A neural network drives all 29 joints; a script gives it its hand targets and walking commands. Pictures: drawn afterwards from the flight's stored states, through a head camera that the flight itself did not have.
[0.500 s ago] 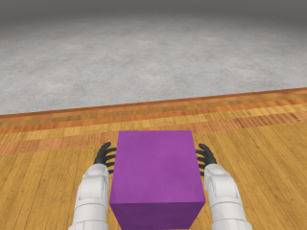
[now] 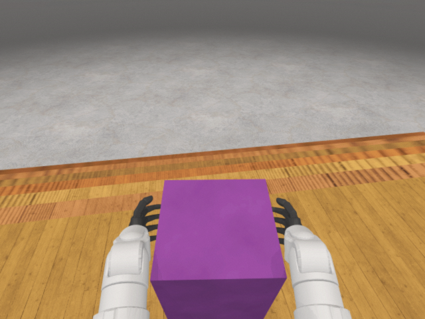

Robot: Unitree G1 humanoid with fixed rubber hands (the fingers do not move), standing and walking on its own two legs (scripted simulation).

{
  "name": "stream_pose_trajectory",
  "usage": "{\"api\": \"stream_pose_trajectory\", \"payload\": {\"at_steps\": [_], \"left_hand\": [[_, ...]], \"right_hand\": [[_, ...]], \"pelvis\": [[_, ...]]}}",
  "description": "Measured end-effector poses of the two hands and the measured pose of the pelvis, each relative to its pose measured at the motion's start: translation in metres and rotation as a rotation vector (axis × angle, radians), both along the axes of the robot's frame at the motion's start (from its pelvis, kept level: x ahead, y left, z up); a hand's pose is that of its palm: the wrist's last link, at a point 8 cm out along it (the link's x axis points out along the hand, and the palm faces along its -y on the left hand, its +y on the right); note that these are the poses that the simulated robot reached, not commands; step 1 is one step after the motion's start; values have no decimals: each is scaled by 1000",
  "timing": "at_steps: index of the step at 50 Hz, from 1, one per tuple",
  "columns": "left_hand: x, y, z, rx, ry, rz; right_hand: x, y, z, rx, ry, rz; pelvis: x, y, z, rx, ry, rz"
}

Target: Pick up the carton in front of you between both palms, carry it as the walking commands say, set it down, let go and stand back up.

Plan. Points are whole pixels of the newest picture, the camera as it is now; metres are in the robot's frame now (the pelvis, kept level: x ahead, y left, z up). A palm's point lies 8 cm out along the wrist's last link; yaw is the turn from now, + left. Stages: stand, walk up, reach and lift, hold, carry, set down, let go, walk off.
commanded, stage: hold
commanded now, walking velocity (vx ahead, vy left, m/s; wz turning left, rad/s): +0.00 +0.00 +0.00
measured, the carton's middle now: (215, 252) +0.29 +0.00 -0.03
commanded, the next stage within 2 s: carry in 0.14 s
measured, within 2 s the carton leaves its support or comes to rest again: neither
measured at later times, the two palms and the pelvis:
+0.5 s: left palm (135, 194) +0.35 +0.16 +0.10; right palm (284, 195) +0.34 -0.14 +0.10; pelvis +0.07 +0.01 +0.00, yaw -1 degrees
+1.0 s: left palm (135, 142) +0.57 +0.21 +0.07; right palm (245, 144) +0.56 -0.09 +0.07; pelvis +0.33 +0.07 -0.01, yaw -1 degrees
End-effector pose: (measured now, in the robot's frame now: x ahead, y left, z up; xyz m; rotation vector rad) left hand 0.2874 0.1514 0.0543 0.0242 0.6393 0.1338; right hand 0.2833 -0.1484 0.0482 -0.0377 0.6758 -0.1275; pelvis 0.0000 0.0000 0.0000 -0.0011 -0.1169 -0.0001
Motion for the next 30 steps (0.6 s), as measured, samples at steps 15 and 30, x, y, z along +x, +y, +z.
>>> {"api": "stream_pose_trajectory", "payload": {"at_steps": [15,30], "left_hand": [[10,11,8,-22,-67,24],[88,0,41,-65,-100,24]], "right_hand": [[14,11,12,7,-68,-2],[84,0,41,63,-102,-69]], "pelvis": [[6,8,-10,0,109,34],[112,4,-12,-27,205,32]]}}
